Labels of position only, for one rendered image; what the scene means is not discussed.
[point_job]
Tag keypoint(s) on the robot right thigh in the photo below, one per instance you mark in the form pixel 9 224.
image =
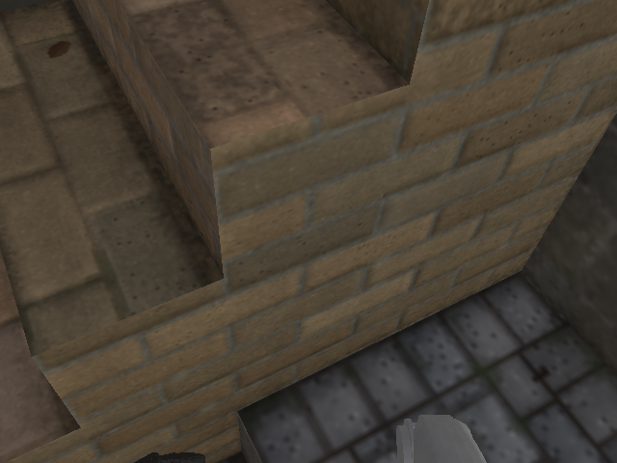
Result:
pixel 436 439

